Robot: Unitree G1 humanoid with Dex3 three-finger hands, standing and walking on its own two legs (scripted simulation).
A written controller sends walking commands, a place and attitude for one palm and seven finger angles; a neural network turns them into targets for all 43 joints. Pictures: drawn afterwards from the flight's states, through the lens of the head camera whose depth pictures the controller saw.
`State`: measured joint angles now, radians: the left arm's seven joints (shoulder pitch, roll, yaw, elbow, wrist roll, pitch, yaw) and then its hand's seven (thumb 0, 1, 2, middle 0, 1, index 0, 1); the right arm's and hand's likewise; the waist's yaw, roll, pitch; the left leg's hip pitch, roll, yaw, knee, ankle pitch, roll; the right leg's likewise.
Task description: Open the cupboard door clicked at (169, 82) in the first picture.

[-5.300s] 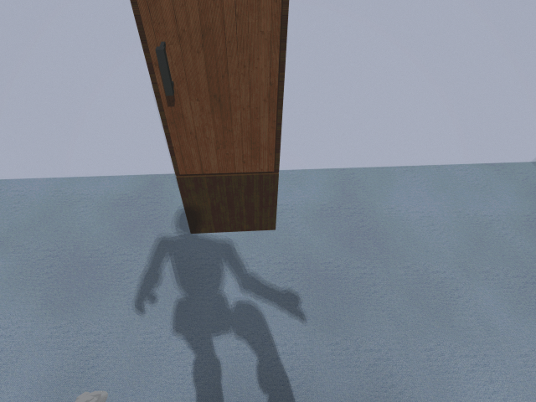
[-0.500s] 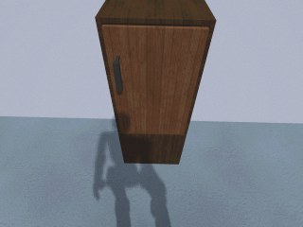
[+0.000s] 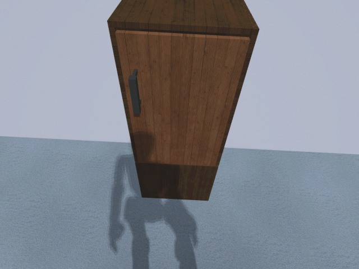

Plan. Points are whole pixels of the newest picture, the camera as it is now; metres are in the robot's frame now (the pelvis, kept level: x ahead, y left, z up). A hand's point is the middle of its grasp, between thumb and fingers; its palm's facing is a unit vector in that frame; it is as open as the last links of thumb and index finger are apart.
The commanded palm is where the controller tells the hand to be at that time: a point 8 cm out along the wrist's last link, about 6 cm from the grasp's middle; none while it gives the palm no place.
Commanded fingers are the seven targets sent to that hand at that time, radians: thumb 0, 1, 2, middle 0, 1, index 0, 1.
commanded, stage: shuffle to correct the standing spot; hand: left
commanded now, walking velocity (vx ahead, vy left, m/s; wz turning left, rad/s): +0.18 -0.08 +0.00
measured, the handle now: (136, 91) +0.60 +0.18 +0.06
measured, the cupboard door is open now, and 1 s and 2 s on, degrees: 0 0 0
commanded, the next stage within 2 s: come to a stop and stand still in 0.08 s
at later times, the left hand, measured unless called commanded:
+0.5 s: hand out of the picture +0.05 +0.14 -0.19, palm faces +0.05 -0.99 -0.15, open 7.4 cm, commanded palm none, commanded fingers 0.00 0.90 0.90 -0.20 -0.30 -0.20 -0.30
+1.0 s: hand out of the picture +0.09 +0.19 -0.17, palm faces +0.01 -0.97 -0.22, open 7.4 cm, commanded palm none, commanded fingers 0.00 0.90 0.90 -0.20 -0.30 -0.20 -0.30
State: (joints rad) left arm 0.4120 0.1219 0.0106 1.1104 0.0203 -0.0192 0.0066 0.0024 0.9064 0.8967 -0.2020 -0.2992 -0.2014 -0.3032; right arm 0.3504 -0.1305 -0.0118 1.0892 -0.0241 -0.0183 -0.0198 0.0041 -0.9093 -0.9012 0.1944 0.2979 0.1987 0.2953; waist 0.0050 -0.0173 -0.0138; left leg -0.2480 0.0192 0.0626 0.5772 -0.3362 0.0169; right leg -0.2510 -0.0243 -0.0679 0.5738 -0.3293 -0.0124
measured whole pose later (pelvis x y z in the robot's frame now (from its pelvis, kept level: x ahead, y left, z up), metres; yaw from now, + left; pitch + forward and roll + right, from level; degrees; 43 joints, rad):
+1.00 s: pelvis +0.05 +0.00 -0.01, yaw -1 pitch -2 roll -1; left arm 0.32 0.18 0.00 0.94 0.02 0.00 0.04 0.00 0.91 0.90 -0.20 -0.30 -0.20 -0.30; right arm 0.25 -0.17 -0.02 0.96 -0.02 0.02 -0.01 0.00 -0.93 -0.90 0.20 0.30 0.20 0.30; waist -0.01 0.01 0.00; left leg -0.37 0.00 0.09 0.59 -0.19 0.06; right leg -0.17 -0.01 -0.08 0.60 -0.40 -0.01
